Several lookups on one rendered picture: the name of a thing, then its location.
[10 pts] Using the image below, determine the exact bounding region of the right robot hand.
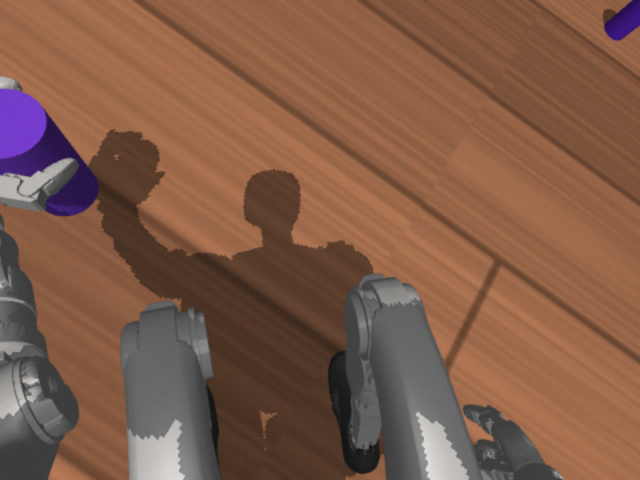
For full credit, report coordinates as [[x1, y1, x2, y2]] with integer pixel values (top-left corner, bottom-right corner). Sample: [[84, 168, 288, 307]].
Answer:
[[463, 405, 545, 480]]

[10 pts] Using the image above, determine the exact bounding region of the right robot foot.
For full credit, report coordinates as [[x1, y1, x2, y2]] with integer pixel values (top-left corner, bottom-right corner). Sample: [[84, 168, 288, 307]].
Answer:
[[328, 351, 380, 474]]

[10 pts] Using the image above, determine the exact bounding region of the right robot arm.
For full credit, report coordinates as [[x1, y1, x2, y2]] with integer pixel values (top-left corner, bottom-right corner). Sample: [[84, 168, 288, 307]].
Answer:
[[513, 463, 564, 480]]

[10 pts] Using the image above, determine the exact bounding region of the left robot hand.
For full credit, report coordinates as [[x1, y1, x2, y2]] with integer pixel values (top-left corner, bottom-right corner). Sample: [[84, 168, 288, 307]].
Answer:
[[0, 76, 79, 212]]

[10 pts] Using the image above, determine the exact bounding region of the left robot arm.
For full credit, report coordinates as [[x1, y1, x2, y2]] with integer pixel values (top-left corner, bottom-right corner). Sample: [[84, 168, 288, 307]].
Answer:
[[0, 214, 79, 480]]

